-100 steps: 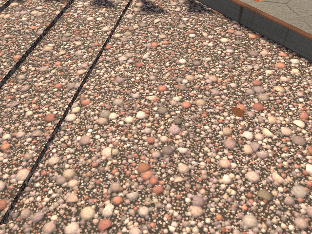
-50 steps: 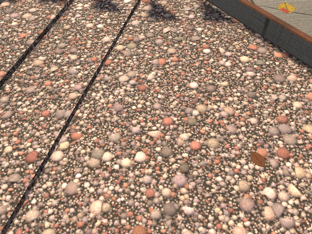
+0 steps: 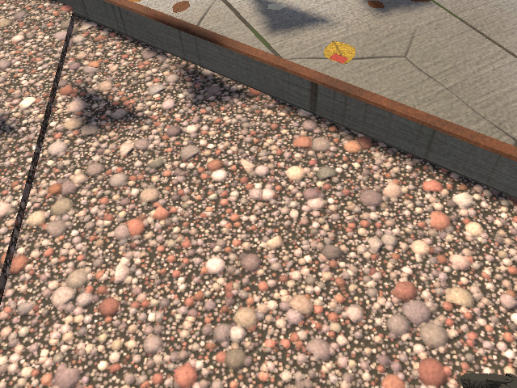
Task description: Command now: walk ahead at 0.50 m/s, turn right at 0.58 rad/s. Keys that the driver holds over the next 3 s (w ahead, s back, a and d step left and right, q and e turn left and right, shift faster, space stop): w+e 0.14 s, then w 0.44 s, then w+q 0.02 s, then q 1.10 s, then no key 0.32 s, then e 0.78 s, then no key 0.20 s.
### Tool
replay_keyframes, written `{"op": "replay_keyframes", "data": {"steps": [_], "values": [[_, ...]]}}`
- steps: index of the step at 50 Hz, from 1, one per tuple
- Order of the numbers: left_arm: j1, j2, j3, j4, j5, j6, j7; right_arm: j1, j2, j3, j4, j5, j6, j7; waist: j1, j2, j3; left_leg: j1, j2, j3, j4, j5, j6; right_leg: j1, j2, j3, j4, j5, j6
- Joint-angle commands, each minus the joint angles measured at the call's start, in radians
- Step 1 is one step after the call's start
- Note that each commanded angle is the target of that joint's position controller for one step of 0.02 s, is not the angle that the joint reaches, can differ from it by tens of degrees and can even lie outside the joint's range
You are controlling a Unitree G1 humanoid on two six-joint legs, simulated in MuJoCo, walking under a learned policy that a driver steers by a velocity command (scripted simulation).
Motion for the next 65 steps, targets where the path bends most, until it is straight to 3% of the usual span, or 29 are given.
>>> {"op": "replay_keyframes", "data": {"steps": [1, 6, 10, 11, 12, 13, 14, 15, 16, 18, 24, 31, 33, 34, 35, 36, 37, 38, 40, 44, 49, 53, 57, 58, 59, 60, 62, 64, 65], "values": [[-0.043, 0.219, 0.056, -0.089, -0.007, -0.016, 0.034, -0.074, -0.058, -0.01, -0.074, -0.009, -0.008, 0.005, -0.017, -0.069, -0.105, 0.05, -0.015, 0.006, -0.232, 0.204, -0.033, 0.024, -0.226, 0.263, -0.207, 0.211, -0.171], [0.016, 0.186, 0.05, -0.074, -0.017, 0.003, 0.033, -0.124, -0.075, -0.012, -0.096, 0.014, -0.012, 0.011, 0.011, -0.104, -0.07, 0.149, -0.065, 0.004, -0.414, 0.31, -0.042, 0.015, -0.205, 0.292, -0.162, 0.052, -0.126], [0.006, 0.121, 0.032, -0.074, -0.006, 0.005, 0.031, 0.059, -0.121, -0.036, -0.043, 0.006, -0.031, 0.009, -0.079, -0.149, -0.103, 0.345, -0.047, 0.025, -0.475, 0.245, 0.029, 0.036, -0.181, 0.305, 0.0, 0.053, -0.074], [0.008, 0.067, 0.012, -0.081, 0.002, 0.002, 0.027, 0.19, -0.162, -0.049, -0.022, -0.005, -0.037, 0.004, -0.136, -0.073, -0.184, 0.525, 0.073, -0.101, -0.491, 0.171, 0.086, -0.039, -0.124, 0.23, 0.23, 0.022, -0.035], [0.114, 0.012, -0.005, -0.104, -0.021, -0.012, 0.025, 0.31, -0.276, -0.075, 0.012, -0.023, -0.028, 0.007, -0.106, 0.238, -0.276, 0.789, 0.29, -0.561, -0.626, -0.046, 0.258, -0.327, 0.023, 0.088, 0.568, -0.254, 0.037], [0.126, 0.094, 0.006, -0.092, -0.039, -0.018, 0.026, 0.329, -0.227, -0.069, 0.029, 0.006, -0.025, 0.018, -0.114, 0.27, -0.237, 0.813, 0.356, -0.799, -0.707, -0.317, 0.308, -0.518, -0.02, 0.101, 0.734, -0.376, 0.052], [0.032, 0.16, 0.021, -0.096, -0.036, -0.019, 0.024, 0.278, -0.15, -0.049, 0.013, 0.018, -0.023, 0.018, -0.131, 0.147, -0.116, 0.721, 0.317, -0.682, -0.715, -0.343, 0.273, -0.564, -0.065, 0.123, 0.783, -0.292, 0.045], [-0.046, 0.162, 0.022, -0.109, -0.02, -0.018, 0.024, 0.23, -0.124, -0.039, 0.003, 0.01, -0.016, 0.017, -0.123, 0.07, -0.07, 0.632, 0.27, -0.533, -0.706, -0.232, 0.24, -0.544, -0.1, 0.085, 0.772, -0.214, 0.042], [-0.09, 0.151, 0.021, -0.121, -0.003, -0.021, 0.021, 0.196, -0.104, -0.031, 0.003, 0.003, -0.012, 0.017, -0.109, 0.04, -0.04, 0.551, 0.228, -0.434, -0.719, -0.111, 0.231, -0.52, -0.129, 0.069, 0.714, -0.158, 0.041], [-0.092, 0.126, 0.019, -0.124, 0.001, -0.022, 0.011, 0.172, -0.084, -0.019, 0.005, -0.005, -0.011, 0.015, -0.075, 0.07, -0.053, 0.466, 0.175, -0.31, -0.749, 0.065, 0.212, -0.421, -0.178, 0.039, 0.605, -0.095, 0.046], [-0.238, 0.059, -0.016, -0.169, 0.005, -0.028, -0.002, 0.244, -0.16, -0.035, 0.047, 0.021, -0.003, 0.001, -0.113, 0.055, -0.057, 0.441, 0.152, -0.121, -0.807, 0.285, 0.227, -0.353, -0.182, -0.04, 0.241, 0.11, 0.087], [-0.381, 0.092, -0.015, -0.215, -0.008, -0.043, -0.028, 0.346, -0.173, -0.029, 0.106, 0.034, 0.029, -0.003, -0.135, 0.069, -0.012, 0.499, 0.181, -0.094, -0.734, 0.39, 0.182, -0.233, -0.13, -0.062, 0.014, 0.176, 0.065], [-0.258, 0.135, 0.007, -0.18, 0.009, -0.053, -0.026, 0.328, -0.184, -0.029, 0.107, 0.034, 0.043, -0.011, -0.053, 0.068, -0.083, 0.505, 0.137, -0.069, -0.575, 0.628, 0.133, -0.03, -0.093, -0.079, -0.075, 0.223, 0.03], [-0.151, 0.181, 0.025, -0.151, 0.026, -0.056, -0.019, 0.323, -0.168, -0.021, 0.096, 0.027, 0.041, -0.012, -0.002, 0.053, -0.168, 0.437, 0.082, -0.038, -0.428, 0.636, 0.093, 0.168, -0.132, -0.057, -0.081, 0.357, 0.001], [0.002, 0.263, 0.043, -0.133, 0.052, -0.051, -0.004, 0.296, -0.105, 0.004, 0.048, -0.006, 0.033, -0.015, 0.054, -0.086, -0.326, 0.227, 0.002, 0.008, -0.135, 0.303, 0.038, 0.466, -0.347, 0.136, 0.003, 0.691, -0.062], [0.007, 0.289, 0.046, -0.127, 0.045, -0.029, -0.006, 0.486, -0.014, 0.032, 0.07, 0.007, 0.027, -0.014, -0.011, -0.332, -0.485, -0.023, -0.09, 0.013, 0.15, -0.356, -0.012, 0.682, -0.582, 0.408, 0.006, 0.804, -0.225], [-0.003, 0.207, 0.03, -0.135, 0.03, -0.015, -0.006, 0.441, -0.139, -0.002, 0.089, 0.029, 0.032, -0.02, 0.026, -0.202, -0.443, -0.051, -0.054, -0.068, 0.248, -0.349, -0.023, 0.57, -0.528, 0.375, -0.027, 0.738, -0.2], [-0.065, 0.169, 0.015, -0.137, 0.02, -0.013, -0.003, 0.358, -0.163, -0.016, 0.062, 0.043, 0.039, -0.023, 0.009, -0.181, -0.31, -0.112, -0.028, -0.047, 0.272, -0.308, -0.025, 0.471, -0.478, 0.24, -0.043, 0.741, -0.167], [-0.179, 0.125, 0.003, -0.13, 0.017, -0.014, -0.006, 0.328, -0.135, -0.022, 0.063, 0.026, 0.071, -0.038, -0.051, -0.127, -0.2, -0.062, 0.027, -0.017, 0.208, -0.198, -0.043, 0.252, -0.409, 0.109, -0.116, 0.67, -0.132], [-0.283, 0.14, 0.012, -0.109, 0.04, -0.026, 0.002, 0.327, -0.084, -0.026, 0.025, 0.022, 0.131, -0.047, -0.114, -0.159, -0.135, 0.055, 0.033, 0.022, 0.138, -0.054, -0.068, 0.028, -0.391, -0.034, -0.242, 0.549, -0.158], [-0.287, 0.176, 0.024, -0.071, 0.027, -0.005, 0.031, 0.21, -0.077, -0.023, -0.047, 0.015, 0.138, -0.024, -0.083, -0.129, -0.137, 0.099, 0.05, 0.047, -0.086, 0.107, -0.043, 0.059, -0.396, -0.128, -0.267, 0.403, -0.149], [-0.26, 0.217, 0.037, -0.044, 0.008, 0.022, 0.027, 0.138, -0.106, -0.032, -0.101, 0.015, 0.151, 0.0, -0.059, -0.123, -0.12, 0.116, 0.035, 0.082, -0.2, 0.047, -0.013, 0.13, -0.432, -0.138, -0.216, 0.347, -0.131], [-0.231, 0.218, 0.043, -0.017, -0.022, 0.04, 0.024, 0.157, -0.129, -0.049, -0.12, 0.012, 0.158, 0.009, -0.086, -0.096, -0.126, 0.268, -0.021, 0.125, -0.459, 0.167, 0.057, 0.143, -0.398, -0.187, -0.036, 0.289, -0.029], [-0.166, 0.184, 0.036, 0.003, -0.004, 0.041, 0.02, 0.201, -0.201, -0.074, -0.115, 0.012, 0.155, -0.005, -0.083, 0.027, -0.159, 0.406, 0.023, 0.027, -0.535, 0.462, 0.102, 0.068, -0.321, -0.252, 0.127, 0.173, 0.047], [-0.18, 0.132, 0.017, -0.037, 0.047, 0.036, 0.014, 0.226, -0.322, -0.099, -0.134, 0.005, 0.154, -0.027, -0.061, 0.317, -0.173, 0.592, 0.262, -0.311, -0.527, 0.879, 0.257, -0.241, -0.164, -0.319, 0.438, -0.306, 0.151], [-0.254, 0.148, 0.018, -0.061, 0.041, 0.036, 0.017, 0.252, -0.289, -0.083, -0.147, -0.021, 0.132, -0.017, -0.126, 0.243, -0.255, 0.597, 0.348, -0.451, -0.56, 0.859, 0.407, -0.351, -0.088, -0.124, 0.648, -0.502, 0.17], [-0.28, 0.171, 0.028, -0.06, 0.001, 0.044, 0.024, 0.188, -0.24, -0.073, -0.144, -0.002, 0.099, -0.011, -0.099, 0.098, -0.213, 0.561, 0.245, -0.293, -0.566, 0.732, 0.326, -0.4, -0.127, -0.032, 0.711, -0.362, 0.143], [-0.273, 0.188, 0.036, -0.048, 0.014, 0.05, 0.039, 0.109, -0.197, -0.058, -0.161, 0.021, 0.104, -0.025, -0.063, 0.063, -0.184, 0.49, 0.195, -0.246, -0.58, 0.63, 0.265, -0.371, -0.141, -0.016, 0.637, -0.249, 0.143], [-0.263, 0.182, 0.036, -0.045, 0.015, 0.051, 0.039, 0.098, -0.197, -0.055, -0.169, 0.014, 0.109, -0.03, -0.051, 0.078, -0.19, 0.455, 0.178, -0.236, -0.587, 0.634, 0.262, -0.327, -0.124, -0.023, 0.623, -0.215, 0.148]]}}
